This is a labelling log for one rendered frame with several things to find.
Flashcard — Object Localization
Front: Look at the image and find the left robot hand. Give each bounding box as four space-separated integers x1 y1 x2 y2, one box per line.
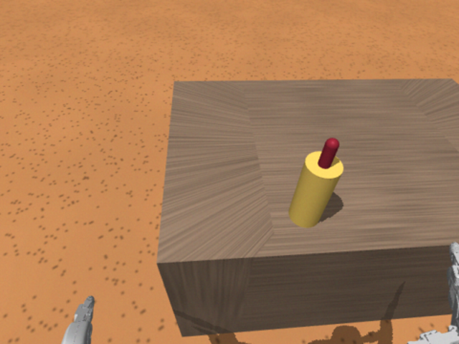
61 296 95 344

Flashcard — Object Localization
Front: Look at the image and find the bottle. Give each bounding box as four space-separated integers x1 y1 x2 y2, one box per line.
288 138 344 228

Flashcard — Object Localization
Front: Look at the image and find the right robot hand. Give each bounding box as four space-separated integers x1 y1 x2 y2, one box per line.
407 242 459 344

